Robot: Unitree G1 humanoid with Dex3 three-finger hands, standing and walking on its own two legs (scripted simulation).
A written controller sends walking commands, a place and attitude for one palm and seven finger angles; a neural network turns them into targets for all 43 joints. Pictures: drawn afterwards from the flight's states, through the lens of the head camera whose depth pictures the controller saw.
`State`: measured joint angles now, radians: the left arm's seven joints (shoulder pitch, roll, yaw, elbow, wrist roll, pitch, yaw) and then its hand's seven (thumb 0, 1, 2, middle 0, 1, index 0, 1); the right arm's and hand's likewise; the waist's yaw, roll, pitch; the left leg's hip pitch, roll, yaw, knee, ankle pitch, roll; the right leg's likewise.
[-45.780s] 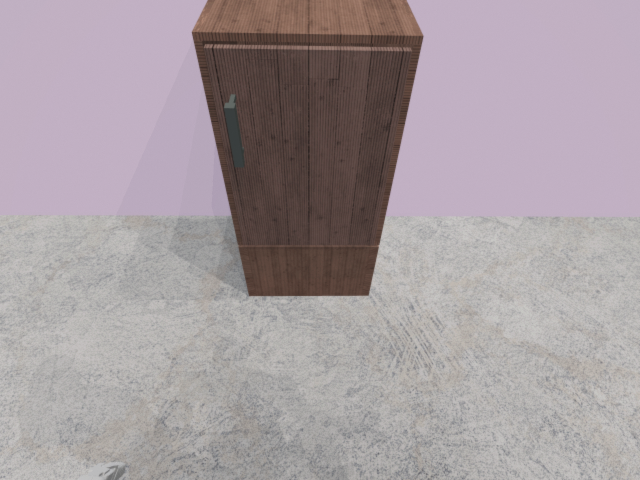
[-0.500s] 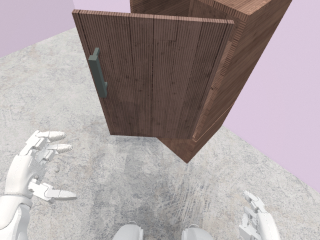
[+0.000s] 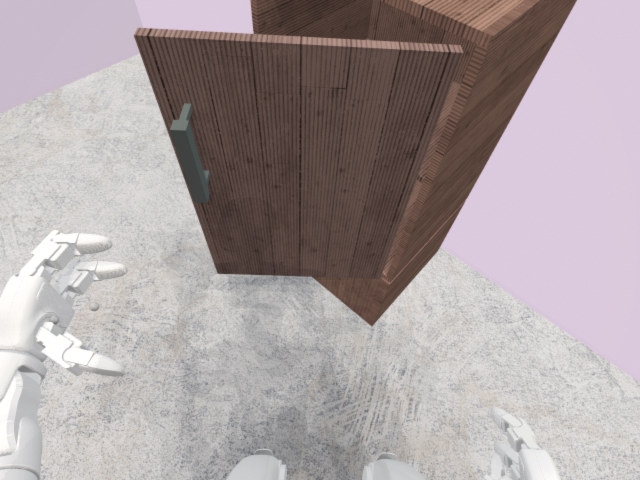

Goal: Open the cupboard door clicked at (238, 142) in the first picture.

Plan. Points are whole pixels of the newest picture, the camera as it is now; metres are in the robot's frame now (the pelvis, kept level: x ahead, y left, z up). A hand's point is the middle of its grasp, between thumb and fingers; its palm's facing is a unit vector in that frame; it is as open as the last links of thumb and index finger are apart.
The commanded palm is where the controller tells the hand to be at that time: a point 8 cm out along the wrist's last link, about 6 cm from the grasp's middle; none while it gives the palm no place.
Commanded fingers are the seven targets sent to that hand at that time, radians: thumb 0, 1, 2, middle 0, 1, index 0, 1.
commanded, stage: raise the hand with hooked fingers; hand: left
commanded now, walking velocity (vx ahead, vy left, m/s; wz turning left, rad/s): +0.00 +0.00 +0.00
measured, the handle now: (194, 155) +0.55 +0.23 +0.04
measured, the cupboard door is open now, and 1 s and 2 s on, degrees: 41 41 41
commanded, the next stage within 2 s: move the hooked fingers beside the handle in 0.36 s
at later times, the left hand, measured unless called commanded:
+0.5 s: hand (109, 311) +0.29 +0.26 +0.05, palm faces +0.06 -1.00 -0.04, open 14.0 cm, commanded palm +0.27 +0.31 +0.06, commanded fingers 0.00 -0.50 0.30 -0.30 -1.20 -0.30 -1.20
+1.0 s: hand (117, 260) +0.35 +0.27 +0.05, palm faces +0.04 -1.00 -0.02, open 14.0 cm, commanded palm +0.33 +0.32 +0.05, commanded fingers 0.00 -0.50 0.30 -0.30 -1.20 -0.30 -1.20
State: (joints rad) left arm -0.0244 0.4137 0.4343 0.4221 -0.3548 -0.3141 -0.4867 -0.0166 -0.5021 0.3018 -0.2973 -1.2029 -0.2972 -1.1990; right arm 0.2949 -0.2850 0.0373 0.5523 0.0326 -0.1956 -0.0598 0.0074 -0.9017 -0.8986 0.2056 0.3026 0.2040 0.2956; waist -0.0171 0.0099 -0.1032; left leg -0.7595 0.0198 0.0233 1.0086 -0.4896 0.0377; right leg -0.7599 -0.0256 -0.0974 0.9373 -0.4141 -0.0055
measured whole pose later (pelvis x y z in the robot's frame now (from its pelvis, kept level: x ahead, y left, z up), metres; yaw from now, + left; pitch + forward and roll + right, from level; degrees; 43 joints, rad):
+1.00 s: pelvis -0.01 -0.01 -0.01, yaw -1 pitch +16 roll -2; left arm -0.34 0.50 0.51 0.77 -0.30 -0.37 -0.53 -0.02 -0.50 0.30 -0.30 -1.20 -0.30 -1.20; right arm 0.31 -0.29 0.04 0.59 0.03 -0.13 -0.07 0.01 -0.90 -0.90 0.20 0.30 0.20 0.30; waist -0.05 0.00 -0.10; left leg -0.84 0.04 0.02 1.05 -0.49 0.02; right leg -0.85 -0.01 -0.10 0.98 -0.42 -0.03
